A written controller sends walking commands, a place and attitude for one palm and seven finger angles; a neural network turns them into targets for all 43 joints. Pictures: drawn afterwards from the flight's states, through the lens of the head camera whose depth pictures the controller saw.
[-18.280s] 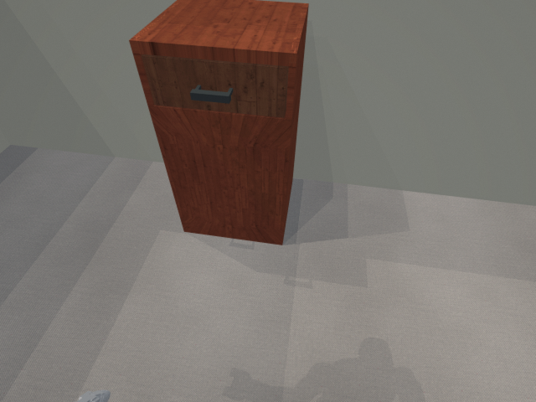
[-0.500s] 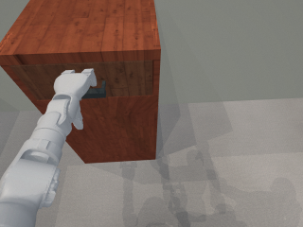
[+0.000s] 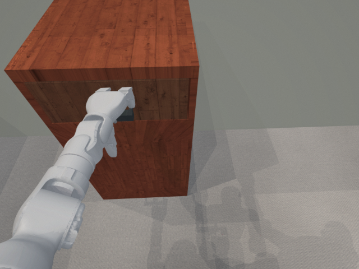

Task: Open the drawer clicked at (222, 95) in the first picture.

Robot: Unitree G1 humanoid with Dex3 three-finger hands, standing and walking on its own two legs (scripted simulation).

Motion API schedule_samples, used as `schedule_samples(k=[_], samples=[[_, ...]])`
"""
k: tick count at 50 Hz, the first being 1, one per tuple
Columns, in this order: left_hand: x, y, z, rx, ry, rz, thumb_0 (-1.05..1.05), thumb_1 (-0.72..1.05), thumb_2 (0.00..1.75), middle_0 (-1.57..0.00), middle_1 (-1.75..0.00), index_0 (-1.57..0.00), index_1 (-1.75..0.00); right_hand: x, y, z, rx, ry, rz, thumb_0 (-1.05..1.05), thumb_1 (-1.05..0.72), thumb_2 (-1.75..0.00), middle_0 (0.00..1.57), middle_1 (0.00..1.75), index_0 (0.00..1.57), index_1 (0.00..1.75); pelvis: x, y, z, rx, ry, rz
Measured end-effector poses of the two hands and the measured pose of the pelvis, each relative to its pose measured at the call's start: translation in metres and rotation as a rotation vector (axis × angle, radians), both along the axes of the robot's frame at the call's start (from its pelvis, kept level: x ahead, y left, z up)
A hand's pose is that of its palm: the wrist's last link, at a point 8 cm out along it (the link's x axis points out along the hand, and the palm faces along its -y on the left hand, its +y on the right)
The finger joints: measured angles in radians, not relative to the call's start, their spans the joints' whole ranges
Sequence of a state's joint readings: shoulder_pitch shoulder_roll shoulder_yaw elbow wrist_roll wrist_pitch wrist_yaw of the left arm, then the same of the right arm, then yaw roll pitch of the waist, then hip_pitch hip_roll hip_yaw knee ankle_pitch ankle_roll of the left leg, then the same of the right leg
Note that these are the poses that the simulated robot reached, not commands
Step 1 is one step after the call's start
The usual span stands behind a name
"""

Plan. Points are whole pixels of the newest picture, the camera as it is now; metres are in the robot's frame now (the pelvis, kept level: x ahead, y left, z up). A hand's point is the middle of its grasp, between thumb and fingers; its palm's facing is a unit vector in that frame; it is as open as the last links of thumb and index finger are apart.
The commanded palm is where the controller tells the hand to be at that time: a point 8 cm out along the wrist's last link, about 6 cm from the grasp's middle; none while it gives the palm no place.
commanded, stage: move the hooked fingers above the handle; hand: left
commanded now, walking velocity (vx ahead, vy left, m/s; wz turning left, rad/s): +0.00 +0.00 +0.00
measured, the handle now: (113, 110) +0.54 +0.17 +0.01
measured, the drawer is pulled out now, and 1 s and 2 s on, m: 0.00 0.00 0.00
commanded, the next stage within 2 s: lower the fingers behind the handle in 0.58 s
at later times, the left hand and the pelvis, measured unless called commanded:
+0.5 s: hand (138, 113) +0.47 +0.09 +0.06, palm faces -0.08 -0.14 -0.99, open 13.8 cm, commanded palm +0.48 +0.16 +0.13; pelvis -0.01 +0.00 -0.01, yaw +1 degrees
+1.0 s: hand (107, 109) +0.49 +0.16 +0.07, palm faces -0.12 -0.03 -0.99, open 13.6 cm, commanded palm +0.47 +0.20 +0.11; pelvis -0.01 -0.02 +0.00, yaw -1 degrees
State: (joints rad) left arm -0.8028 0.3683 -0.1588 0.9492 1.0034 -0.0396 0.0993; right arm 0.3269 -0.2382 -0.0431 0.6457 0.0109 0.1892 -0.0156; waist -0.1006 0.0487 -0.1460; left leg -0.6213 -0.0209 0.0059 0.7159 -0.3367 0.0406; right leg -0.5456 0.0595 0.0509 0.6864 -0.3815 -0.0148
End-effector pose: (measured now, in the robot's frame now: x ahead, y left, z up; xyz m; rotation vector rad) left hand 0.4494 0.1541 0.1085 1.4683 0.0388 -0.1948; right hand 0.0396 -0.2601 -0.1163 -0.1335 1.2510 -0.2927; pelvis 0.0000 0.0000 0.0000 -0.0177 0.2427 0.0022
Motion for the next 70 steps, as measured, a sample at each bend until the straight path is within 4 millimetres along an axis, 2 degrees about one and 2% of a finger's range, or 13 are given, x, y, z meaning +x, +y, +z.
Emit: schedule_samples(k=[4,9,14,17,21,25,29,37,40,47,56,62,70], samples=[[-0.006,-0.002,0.0,-0.011,-0.131,-0.069,0.0,-0.49,0.3,-0.32,-1.2,-0.33,-1.21,-0.003,0.002,-0.004,-0.012,-0.005,0.007,0.01,-0.9,-0.89,0.2,0.3,0.21,0.3,-0.005,0.002,-0.005,-0.001,0.015,-0.001],[0.004,0.033,0.02,0.071,-0.306,0.099,0.0,-0.49,0.3,-0.32,-1.2,-0.32,-1.2,-0.01,0.005,-0.016,0.006,0.03,0.022,0.01,-0.9,-0.89,0.2,0.3,0.2,0.3,-0.012,0.002,-0.01,-0.003,0.043,0.005],[0.008,0.062,0.027,0.174,-0.173,0.317,0.0,-0.49,0.3,-0.31,-1.2,-0.32,-1.2,-0.02,0.007,-0.018,0.045,0.077,0.013,0.01,-0.9,-0.89,0.2,0.3,0.2,0.3,-0.011,0.002,-0.006,-0.006,0.04,0.017],[0.008,0.046,0.018,0.142,-0.024,0.278,-0.01,-0.49,0.3,-0.31,-1.2,-0.31,-1.2,-0.023,0.005,-0.013,0.032,0.094,0.015,0.01,-0.9,-0.89,0.2,0.3,0.21,0.3,-0.008,0.002,-0.002,-0.007,0.021,0.032],[0.007,-0.01,0.005,0.013,0.059,0.011,-0.01,-0.49,0.3,-0.31,-1.2,-0.31,-1.2,-0.021,-0.004,-0.003,-0.027,0.068,0.015,0.01,-0.9,-0.89,0.2,0.3,0.21,0.3,-0.006,0.001,-0.001,-0.005,0.006,0.037],[0.01,-0.053,0.01,-0.072,-0.094,-0.193,-0.01,-0.49,0.3,-0.32,-1.2,-0.32,-1.2,-0.02,-0.012,0.0,-0.074,0.021,-0.013,0.01,-0.9,-0.89,0.2,0.3,0.21,0.3,-0.007,0.002,-0.006,-0.004,0.026,0.011],[0.017,-0.055,0.016,-0.078,-0.259,-0.169,0.0,-0.49,0.3,-0.41,-1.25,-0.32,-1.2,-0.022,-0.012,-0.008,-0.069,0.026,-0.027,0.01,-0.9,-0.89,0.2,0.3,0.2,0.3,-0.01,0.001,-0.011,0.003,0.05,-0.018],[0.019,-0.033,0.018,0.12,-0.284,0.055,0.0,-0.49,0.3,-0.42,-1.27,-0.36,-1.25,-0.01,0.006,-0.023,0.024,0.058,-0.036,0.01,-0.9,-0.89,0.2,0.3,0.2,0.3,-0.011,-0.004,-0.004,0.017,0.04,-0.042],[0.022,-0.02,0.025,0.11,-0.195,0.159,0.0,-0.49,0.3,-0.38,-1.25,-0.39,-1.28,-0.001,0.009,-0.018,0.035,0.032,-0.049,0.01,-0.9,-0.89,0.2,0.3,0.2,0.3,-0.01,-0.007,0.001,0.019,0.018,-0.038],[0.024,-0.011,0.032,0.069,-0.066,0.118,0.0,-0.49,0.3,-0.33,-1.21,-0.38,-1.25,0.008,-0.011,0.006,-0.047,-0.051,-0.046,0.01,-0.9,-0.89,0.21,0.3,0.21,0.3,-0.011,-0.016,0.004,0.013,-0.001,-0.02],[0.004,0.058,-0.018,0.066,-0.006,0.137,0.0,-0.49,0.3,-0.32,-1.2,-0.3,-1.2,-0.026,-0.042,0.009,-0.144,0.038,-0.018,0.01,-0.9,-0.89,0.2,0.3,0.21,0.3,-0.014,-0.014,-0.007,-0.001,0.053,-0.004],[0.004,0.048,-0.018,0.052,-0.138,0.021,-0.01,-0.49,0.3,-0.32,-1.2,-0.27,-1.19,-0.05,-0.037,-0.004,-0.132,0.165,0.006,0.01,-0.9,-0.89,0.2,0.3,0.2,0.3,-0.011,-0.008,-0.018,-0.019,0.098,0.027],[0.02,0.03,-0.03,0.049,-0.166,0.12,0.0,-0.49,0.3,-0.32,-1.21,-0.32,-1.23,-0.054,-0.002,-0.021,-0.022,0.158,-0.027,0.01,-0.9,-0.89,0.2,0.3,0.2,0.3,-0.01,0.003,-0.022,-0.024,0.115,0.011]])
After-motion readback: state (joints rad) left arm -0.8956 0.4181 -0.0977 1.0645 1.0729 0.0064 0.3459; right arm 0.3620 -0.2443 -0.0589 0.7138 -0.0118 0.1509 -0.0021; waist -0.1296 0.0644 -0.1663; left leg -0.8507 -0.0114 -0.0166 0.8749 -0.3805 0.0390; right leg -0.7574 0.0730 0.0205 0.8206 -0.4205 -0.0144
